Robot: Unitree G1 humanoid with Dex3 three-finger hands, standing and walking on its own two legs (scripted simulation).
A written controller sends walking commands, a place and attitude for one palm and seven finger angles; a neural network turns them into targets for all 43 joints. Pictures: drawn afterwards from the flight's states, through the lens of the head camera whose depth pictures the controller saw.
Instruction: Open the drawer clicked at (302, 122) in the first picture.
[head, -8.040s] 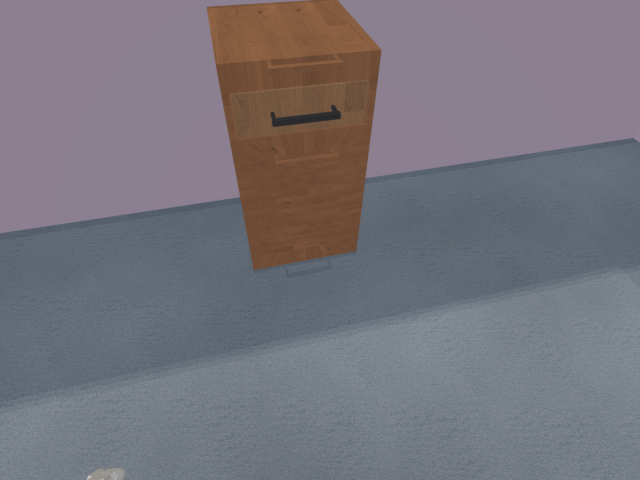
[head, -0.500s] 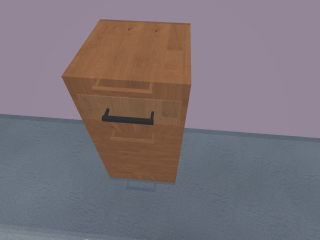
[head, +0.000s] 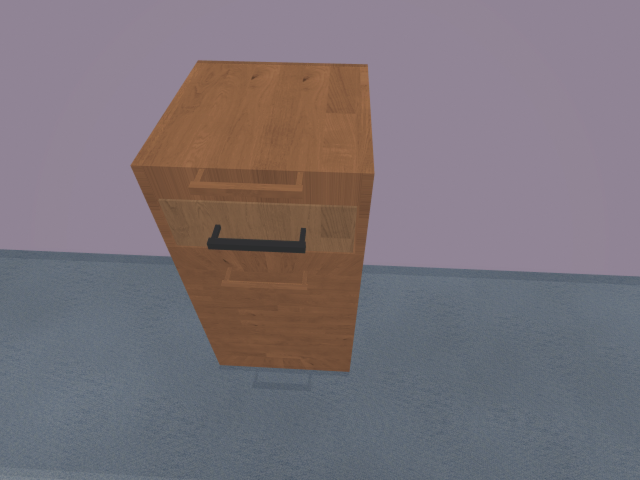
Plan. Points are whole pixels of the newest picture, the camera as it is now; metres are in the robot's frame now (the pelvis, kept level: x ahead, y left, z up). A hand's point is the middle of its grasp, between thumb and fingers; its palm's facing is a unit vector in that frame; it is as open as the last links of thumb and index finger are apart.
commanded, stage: come to a stop and stand still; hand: left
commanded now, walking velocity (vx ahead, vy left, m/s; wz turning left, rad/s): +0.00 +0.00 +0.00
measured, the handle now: (258, 238) +0.57 +0.16 -0.10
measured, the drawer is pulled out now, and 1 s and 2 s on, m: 0.00 0.00 0.00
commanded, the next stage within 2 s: look again from close up in 0.14 s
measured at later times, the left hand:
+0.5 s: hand out of the picture -0.01 +0.17 -0.18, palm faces +0.02 -0.98 -0.19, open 7.4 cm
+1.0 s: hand out of the picture -0.04 +0.17 -0.18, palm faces +0.03 -0.99 -0.16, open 7.4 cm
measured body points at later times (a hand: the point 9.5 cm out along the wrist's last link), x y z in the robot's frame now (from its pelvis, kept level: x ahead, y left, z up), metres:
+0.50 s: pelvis -0.01 +0.01 -0.01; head -0.02 +0.00 +0.44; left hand -0.01 +0.22 -0.17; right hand -0.01 -0.21 -0.17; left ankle -0.01 +0.12 -0.74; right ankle +0.00 -0.12 -0.74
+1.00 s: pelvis -0.01 +0.01 -0.01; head -0.02 +0.01 +0.44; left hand -0.04 +0.23 -0.17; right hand -0.02 -0.21 -0.17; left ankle -0.01 +0.12 -0.74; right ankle +0.00 -0.12 -0.74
